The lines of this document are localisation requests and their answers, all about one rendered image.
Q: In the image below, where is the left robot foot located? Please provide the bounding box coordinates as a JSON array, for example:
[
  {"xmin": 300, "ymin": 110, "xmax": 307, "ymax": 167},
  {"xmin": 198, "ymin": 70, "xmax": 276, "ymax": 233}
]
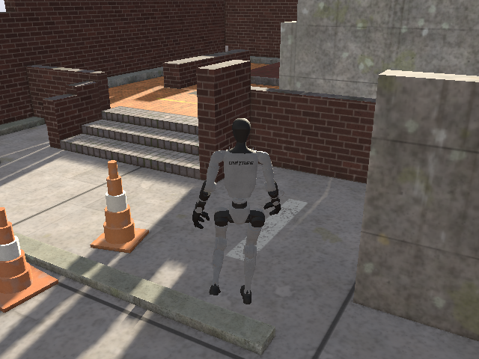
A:
[{"xmin": 209, "ymin": 284, "xmax": 221, "ymax": 295}]

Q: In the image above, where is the right robot hand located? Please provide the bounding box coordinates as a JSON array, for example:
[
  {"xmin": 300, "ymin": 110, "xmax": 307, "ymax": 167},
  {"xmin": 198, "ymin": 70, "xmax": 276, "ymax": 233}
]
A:
[{"xmin": 264, "ymin": 202, "xmax": 281, "ymax": 215}]

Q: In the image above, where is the left robot upper arm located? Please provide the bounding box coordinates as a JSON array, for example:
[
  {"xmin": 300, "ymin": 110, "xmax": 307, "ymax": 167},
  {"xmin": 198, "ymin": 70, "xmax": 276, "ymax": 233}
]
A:
[{"xmin": 204, "ymin": 150, "xmax": 225, "ymax": 192}]

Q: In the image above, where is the right robot forearm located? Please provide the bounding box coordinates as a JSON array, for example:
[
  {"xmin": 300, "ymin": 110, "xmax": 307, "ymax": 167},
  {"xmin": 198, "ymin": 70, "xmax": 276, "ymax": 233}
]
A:
[{"xmin": 268, "ymin": 180, "xmax": 280, "ymax": 206}]

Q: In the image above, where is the robot right thigh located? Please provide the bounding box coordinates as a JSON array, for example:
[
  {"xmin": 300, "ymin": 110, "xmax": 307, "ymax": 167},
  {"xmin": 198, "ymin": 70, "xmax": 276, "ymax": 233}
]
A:
[{"xmin": 243, "ymin": 208, "xmax": 265, "ymax": 259}]

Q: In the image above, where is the right robot upper arm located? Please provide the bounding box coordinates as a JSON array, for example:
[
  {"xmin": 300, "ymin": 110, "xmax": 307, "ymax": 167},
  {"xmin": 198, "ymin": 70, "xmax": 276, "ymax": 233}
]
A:
[{"xmin": 256, "ymin": 151, "xmax": 276, "ymax": 192}]

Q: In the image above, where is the left robot forearm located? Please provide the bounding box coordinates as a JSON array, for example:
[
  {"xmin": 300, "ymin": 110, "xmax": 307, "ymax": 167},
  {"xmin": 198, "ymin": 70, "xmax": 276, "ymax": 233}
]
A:
[{"xmin": 194, "ymin": 180, "xmax": 211, "ymax": 213}]

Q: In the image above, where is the left robot hand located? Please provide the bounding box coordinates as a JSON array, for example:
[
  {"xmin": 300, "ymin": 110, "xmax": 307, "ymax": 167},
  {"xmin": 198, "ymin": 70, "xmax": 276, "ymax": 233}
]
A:
[{"xmin": 192, "ymin": 210, "xmax": 210, "ymax": 229}]

